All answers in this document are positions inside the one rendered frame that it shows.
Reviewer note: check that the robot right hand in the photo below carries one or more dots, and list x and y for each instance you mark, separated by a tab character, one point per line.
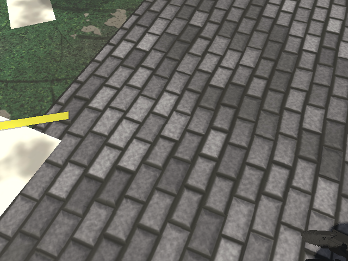
334	241

